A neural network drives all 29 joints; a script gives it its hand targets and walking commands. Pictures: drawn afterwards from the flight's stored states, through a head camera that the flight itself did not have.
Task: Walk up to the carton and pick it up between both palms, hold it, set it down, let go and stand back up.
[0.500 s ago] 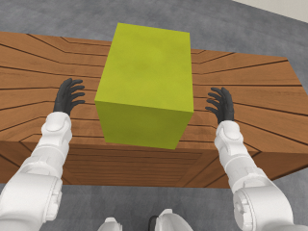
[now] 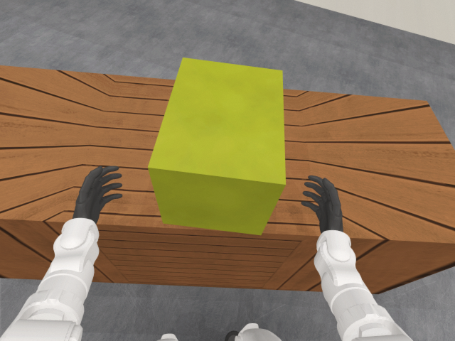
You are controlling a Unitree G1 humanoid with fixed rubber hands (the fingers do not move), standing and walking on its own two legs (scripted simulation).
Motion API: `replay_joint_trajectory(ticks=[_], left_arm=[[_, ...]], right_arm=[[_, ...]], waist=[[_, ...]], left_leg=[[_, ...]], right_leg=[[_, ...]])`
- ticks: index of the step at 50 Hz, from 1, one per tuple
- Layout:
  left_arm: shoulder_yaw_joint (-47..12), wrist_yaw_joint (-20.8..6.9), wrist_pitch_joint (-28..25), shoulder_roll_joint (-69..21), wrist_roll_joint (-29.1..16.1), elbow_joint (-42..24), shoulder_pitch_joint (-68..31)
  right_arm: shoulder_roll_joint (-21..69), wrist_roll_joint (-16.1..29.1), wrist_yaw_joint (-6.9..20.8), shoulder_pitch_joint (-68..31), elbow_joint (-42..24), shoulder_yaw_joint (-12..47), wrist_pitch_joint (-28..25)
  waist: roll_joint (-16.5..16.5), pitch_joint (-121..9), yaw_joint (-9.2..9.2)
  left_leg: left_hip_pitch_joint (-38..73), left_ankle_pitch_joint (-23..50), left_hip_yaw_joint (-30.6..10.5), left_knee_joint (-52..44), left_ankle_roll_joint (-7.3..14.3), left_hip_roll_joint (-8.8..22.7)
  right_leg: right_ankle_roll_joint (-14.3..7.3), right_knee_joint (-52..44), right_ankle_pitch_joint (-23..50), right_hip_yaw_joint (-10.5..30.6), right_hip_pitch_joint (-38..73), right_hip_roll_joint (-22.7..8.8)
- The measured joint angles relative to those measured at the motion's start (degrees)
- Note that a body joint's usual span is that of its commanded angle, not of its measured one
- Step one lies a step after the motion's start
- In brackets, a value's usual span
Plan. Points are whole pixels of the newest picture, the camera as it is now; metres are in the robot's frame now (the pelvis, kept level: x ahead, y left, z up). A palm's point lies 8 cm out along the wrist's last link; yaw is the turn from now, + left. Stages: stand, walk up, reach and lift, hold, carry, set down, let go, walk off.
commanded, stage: set down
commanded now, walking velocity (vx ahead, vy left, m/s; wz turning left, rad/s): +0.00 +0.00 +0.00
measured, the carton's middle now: (222, 147) +0.52 -0.02 -0.03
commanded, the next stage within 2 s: none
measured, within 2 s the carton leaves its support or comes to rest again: neither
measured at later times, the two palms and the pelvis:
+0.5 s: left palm (82, 238) +0.31 +0.24 -0.01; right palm (333, 251) +0.27 -0.20 -0.01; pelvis +0.03 +0.00 +0.02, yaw +0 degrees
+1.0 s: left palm (61, 289) +0.23 +0.25 -0.02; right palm (328, 285) +0.21 -0.18 -0.01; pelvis +0.04 +0.03 +0.03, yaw -2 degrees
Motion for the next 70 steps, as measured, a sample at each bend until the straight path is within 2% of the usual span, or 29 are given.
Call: replay_joint_trajectory(ticks=[9, 21, 27, 32, 40, 50, 58, 64, 70], left_arm=[[0.26, -0.66, -1.55, -0.41, 0.90, -5.90, 7.49], [-0.89, -0.75, -3.65, -0.55, 1.21, -11.80, 16.00], [-2.14, -0.65, -4.07, -0.61, 0.45, -13.93, 20.82], [-2.36, -0.33, -4.77, -0.84, 0.06, -17.49, 25.59], [-2.52, -1.32, -4.74, -1.19, 1.34, -23.02, 33.50], [-4.71, 0.70, -4.25, -2.17, 2.05, -25.84, 39.78], [-6.48, 3.53, -0.85, -4.24, 4.20, -24.54, 37.79], [-5.70, 4.69, 1.69, -6.06, 7.25, -22.52, 36.59], [-5.78, 5.85, 3.21, -6.31, 8.39, -21.98, 37.35]], right_arm=[[1.24, -0.51, -0.55, 7.29, -3.50, 1.43, -3.75], [1.55, -0.71, 0.11, 14.79, -6.02, 3.35, -8.25], [1.21, -0.12, 0.53, 18.97, -6.39, 3.57, -8.69], [0.78, 0.96, 1.13, 22.90, -9.58, 4.30, -8.85], [1.29, 0.82, 1.26, 28.83, -12.37, 5.27, -9.78], [2.74, -1.50, 3.64, 30.98, -10.67, 2.51, -8.04], [0.18, -1.61, 5.94, 26.93, -7.25, -0.11, -3.62], [-1.32, -2.43, 7.19, 26.78, -4.88, -0.37, -1.27], [-0.87, -3.27, 8.03, 28.74, -4.74, -0.95, 0.01]], waist=[[0.16, 2.35, 0.47], [0.38, 4.51, 1.03], [0.38, 6.32, 0.77], [0.20, 7.36, 0.62], [0.05, 10.57, 1.38], [0.51, 11.97, 2.82], [0.87, 12.16, 2.86], [0.93, 11.72, 3.11], [0.80, 11.35, 3.45]], left_leg=[[5.21, 0.10, -0.08, -2.99, -0.15, 0.38], [11.43, -0.11, -0.25, -6.26, -0.10, 0.63], [16.40, -0.42, -0.07, -8.05, 0.07, 0.50], [20.11, -0.89, 0.46, -9.10, 0.37, 0.26], [27.13, -1.83, 1.06, -10.06, 1.04, -0.11], [32.06, -2.24, 1.60, -10.37, 2.14, -0.75], [35.11, -1.76, 2.38, -11.38, 2.97, -1.22], [37.60, -1.25, 2.78, -12.98, 3.15, -1.09], [38.45, -1.07, 2.88, -13.64, 2.99, -0.86]], right_leg=[[-0.06, -3.14, 0.21, 0.23, 5.24, 0.60], [0.03, -6.65, 0.13, 0.44, 11.59, 1.08], [0.30, -8.01, -0.36, 0.82, 16.33, 1.05], [0.62, -8.26, -1.11, 1.52, 19.51, 0.91], [1.28, -8.74, -2.10, 2.39, 26.15, 0.70], [2.42, -9.62, -2.06, 3.21, 31.25, 0.22], [3.22, -10.82, -1.30, 4.09, 34.23, -0.17], [3.38, -12.75, -0.46, 4.56, 36.75, 0.00], [3.19, -13.44, -0.21, 4.66, 37.56, 0.24]])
